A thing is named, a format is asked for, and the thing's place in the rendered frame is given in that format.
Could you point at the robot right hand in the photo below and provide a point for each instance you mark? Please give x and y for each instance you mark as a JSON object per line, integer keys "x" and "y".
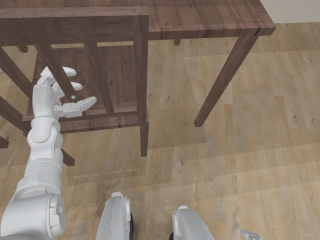
{"x": 248, "y": 235}

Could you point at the chair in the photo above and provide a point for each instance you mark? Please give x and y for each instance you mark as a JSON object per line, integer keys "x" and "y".
{"x": 115, "y": 75}

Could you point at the robot right shin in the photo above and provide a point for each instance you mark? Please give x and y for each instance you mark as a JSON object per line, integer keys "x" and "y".
{"x": 174, "y": 236}

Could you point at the left robot forearm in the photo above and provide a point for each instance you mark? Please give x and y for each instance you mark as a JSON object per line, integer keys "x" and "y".
{"x": 44, "y": 167}

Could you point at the right robot thigh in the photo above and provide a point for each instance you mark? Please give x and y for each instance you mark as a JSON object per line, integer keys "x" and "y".
{"x": 188, "y": 225}

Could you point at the left robot upper arm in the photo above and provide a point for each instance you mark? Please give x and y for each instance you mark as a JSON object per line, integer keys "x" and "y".
{"x": 40, "y": 217}

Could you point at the table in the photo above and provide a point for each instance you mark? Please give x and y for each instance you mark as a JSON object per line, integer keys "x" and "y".
{"x": 183, "y": 19}

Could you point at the robot left hand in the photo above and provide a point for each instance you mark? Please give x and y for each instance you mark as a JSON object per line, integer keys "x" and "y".
{"x": 45, "y": 97}

